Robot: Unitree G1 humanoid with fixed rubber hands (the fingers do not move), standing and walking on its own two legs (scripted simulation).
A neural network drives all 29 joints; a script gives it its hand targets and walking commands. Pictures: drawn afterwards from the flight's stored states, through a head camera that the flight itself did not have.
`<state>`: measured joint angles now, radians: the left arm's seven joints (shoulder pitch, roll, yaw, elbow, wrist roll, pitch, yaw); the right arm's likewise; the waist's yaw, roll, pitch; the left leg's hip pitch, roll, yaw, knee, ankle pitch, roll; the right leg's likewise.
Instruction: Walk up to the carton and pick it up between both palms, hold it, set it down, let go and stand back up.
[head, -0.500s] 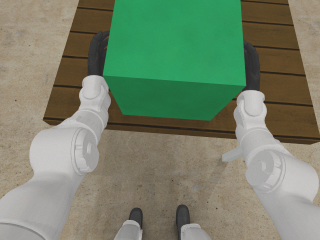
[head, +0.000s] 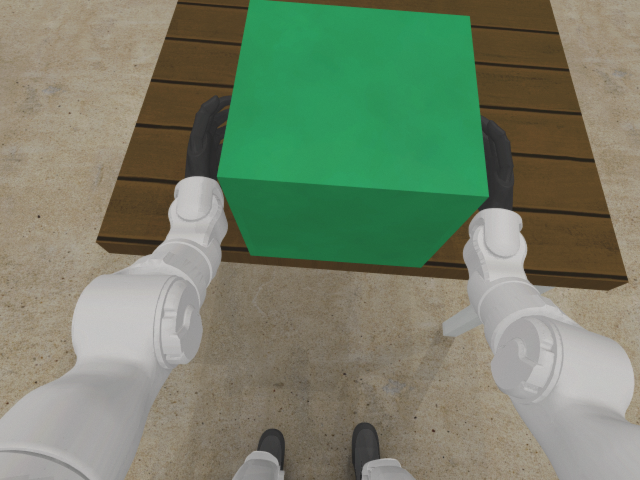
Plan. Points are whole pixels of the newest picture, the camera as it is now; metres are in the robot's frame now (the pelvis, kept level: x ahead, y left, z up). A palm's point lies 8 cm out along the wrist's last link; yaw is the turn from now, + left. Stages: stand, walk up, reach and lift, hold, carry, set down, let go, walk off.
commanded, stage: reach and lift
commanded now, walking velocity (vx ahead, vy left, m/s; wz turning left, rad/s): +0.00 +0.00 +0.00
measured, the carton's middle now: (346, 150) +0.52 +0.00 +0.02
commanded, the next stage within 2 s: none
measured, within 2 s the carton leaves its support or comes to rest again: leaves its support in 0.54 s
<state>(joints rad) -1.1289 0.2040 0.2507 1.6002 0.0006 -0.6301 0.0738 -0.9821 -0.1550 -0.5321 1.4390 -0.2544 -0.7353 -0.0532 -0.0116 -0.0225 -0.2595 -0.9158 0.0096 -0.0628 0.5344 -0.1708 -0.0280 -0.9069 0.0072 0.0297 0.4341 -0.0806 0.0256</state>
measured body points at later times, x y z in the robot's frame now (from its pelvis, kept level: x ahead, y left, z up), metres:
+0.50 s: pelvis -0.03 +0.00 -0.01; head +0.06 +0.02 +0.44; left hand +0.43 +0.18 +0.04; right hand +0.42 -0.17 +0.05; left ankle +0.01 +0.13 -0.72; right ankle +0.04 -0.13 -0.72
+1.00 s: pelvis -0.05 +0.00 +0.00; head -0.06 +0.02 +0.44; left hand +0.39 +0.18 +0.14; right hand +0.39 -0.17 +0.15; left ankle +0.01 +0.13 -0.72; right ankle +0.04 -0.14 -0.72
